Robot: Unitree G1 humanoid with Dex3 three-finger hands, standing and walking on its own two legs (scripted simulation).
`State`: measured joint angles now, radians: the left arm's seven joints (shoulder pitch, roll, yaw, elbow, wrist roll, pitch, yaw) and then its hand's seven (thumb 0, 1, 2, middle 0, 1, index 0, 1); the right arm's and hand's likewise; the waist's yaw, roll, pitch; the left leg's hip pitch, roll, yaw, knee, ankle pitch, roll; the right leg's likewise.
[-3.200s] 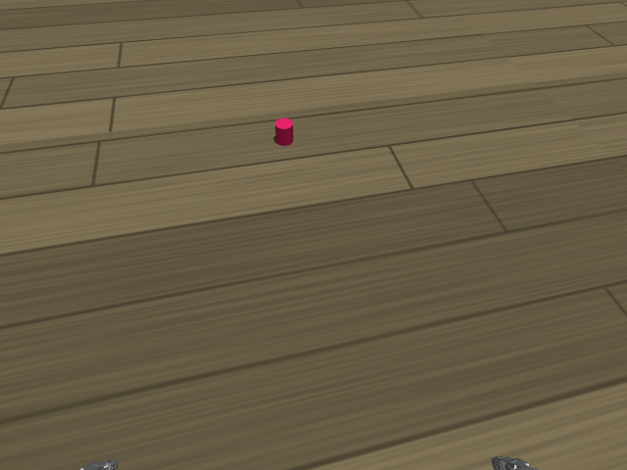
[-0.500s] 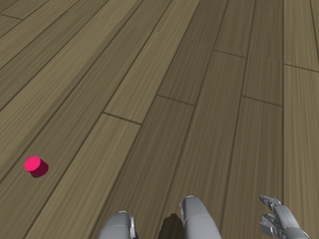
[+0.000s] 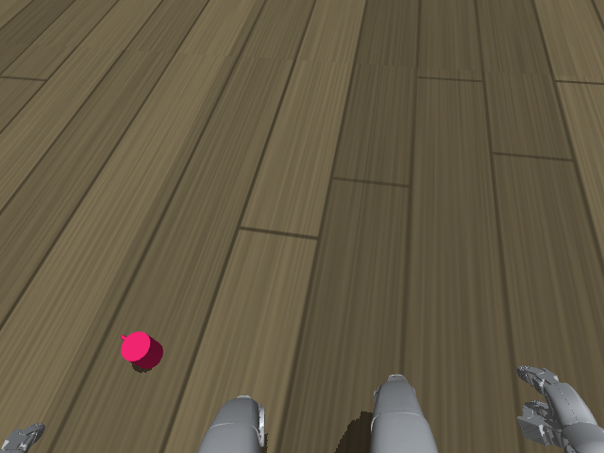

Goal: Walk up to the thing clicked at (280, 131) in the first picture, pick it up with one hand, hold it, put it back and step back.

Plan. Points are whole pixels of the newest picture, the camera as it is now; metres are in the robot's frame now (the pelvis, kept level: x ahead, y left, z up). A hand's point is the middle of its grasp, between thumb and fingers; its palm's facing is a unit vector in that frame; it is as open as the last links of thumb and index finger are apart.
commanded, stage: walk up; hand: left
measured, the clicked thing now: (138, 347) +0.41 +0.54 -0.66
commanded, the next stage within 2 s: none
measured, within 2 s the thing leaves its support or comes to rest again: neither
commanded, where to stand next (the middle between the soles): -0.05 +0.48 m, yaw -24 degrees
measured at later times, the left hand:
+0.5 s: hand out of the picture +0.07 +0.51 -0.09, palm faces -0.16 -0.80 -0.58, open 7.3 cm
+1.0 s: hand out of the picture +0.04 +0.75 -0.10, palm faces -0.31 -0.78 -0.54, open 7.3 cm
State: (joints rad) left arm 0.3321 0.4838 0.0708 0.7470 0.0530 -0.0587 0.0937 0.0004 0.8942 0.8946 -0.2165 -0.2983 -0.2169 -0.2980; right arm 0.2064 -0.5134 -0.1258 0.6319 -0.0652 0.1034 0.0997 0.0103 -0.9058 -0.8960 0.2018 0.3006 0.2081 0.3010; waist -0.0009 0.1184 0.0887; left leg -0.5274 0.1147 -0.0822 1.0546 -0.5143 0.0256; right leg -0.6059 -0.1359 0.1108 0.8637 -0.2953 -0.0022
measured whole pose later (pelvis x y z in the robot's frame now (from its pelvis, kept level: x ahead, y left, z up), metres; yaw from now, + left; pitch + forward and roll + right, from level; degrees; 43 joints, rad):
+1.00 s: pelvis -0.11 +0.49 +0.02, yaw -19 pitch -1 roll -2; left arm 0.30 0.39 0.05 0.82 -0.01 -0.04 0.10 0.00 0.90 0.90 -0.21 -0.30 -0.21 -0.30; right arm 0.28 -0.42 -0.09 0.67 -0.06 0.11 0.05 0.01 -0.90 -0.90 0.20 0.30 0.21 0.30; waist -0.04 0.11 0.18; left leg -0.49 0.00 0.17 0.85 -0.35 0.10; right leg -0.38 0.04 -0.06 0.79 -0.41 -0.05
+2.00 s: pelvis -0.08 +0.55 +0.03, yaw -28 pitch -2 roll +1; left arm 0.11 0.37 0.03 0.91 -0.01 0.00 0.00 0.00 0.90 0.90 -0.21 -0.30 -0.21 -0.30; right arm 0.22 -0.38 -0.02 0.94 0.00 -0.06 -0.02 0.01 -0.91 -0.90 0.20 0.30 0.21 0.30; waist -0.01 -0.01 0.13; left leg -0.37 0.00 0.04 0.72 -0.31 0.01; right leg -0.35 -0.06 0.02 0.80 -0.40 0.02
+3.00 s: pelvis -0.08 +0.54 +0.07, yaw -26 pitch -1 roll +0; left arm 0.07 0.35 0.02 1.16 0.00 0.00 -0.01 0.00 0.91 0.90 -0.21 -0.30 -0.21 -0.30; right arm 0.06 -0.34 -0.01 1.14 0.00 -0.01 0.02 0.01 -0.91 -0.90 0.20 0.30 0.21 0.30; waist -0.01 0.01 0.07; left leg -0.22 0.01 0.00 0.36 -0.12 0.00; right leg -0.15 -0.03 -0.01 0.36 -0.19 0.03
